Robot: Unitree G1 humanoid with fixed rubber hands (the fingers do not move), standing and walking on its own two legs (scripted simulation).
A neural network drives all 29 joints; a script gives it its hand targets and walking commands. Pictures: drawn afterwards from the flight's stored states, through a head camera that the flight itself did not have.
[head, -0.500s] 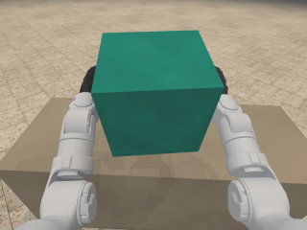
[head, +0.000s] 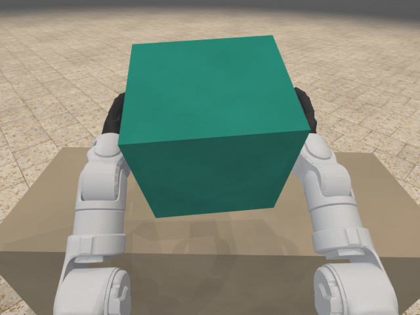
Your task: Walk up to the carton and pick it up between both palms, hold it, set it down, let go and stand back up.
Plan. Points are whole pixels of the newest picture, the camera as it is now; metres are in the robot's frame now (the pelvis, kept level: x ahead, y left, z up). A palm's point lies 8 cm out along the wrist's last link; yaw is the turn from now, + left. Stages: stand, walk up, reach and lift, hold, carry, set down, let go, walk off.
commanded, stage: hold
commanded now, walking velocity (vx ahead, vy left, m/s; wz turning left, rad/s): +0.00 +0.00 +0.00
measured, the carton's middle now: (209, 133) +0.37 +0.02 +0.22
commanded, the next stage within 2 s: none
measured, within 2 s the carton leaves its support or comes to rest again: neither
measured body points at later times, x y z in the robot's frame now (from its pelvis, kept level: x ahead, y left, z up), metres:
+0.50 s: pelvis +0.01 +0.00 +0.00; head -0.09 +0.01 +0.44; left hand +0.37 +0.18 +0.23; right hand +0.37 -0.15 +0.25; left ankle +0.02 +0.12 -0.74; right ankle +0.03 -0.13 -0.74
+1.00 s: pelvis +0.01 -0.01 +0.00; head -0.05 +0.01 +0.45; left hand +0.37 +0.18 +0.18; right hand +0.37 -0.16 +0.19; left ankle +0.02 +0.12 -0.74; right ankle +0.03 -0.13 -0.74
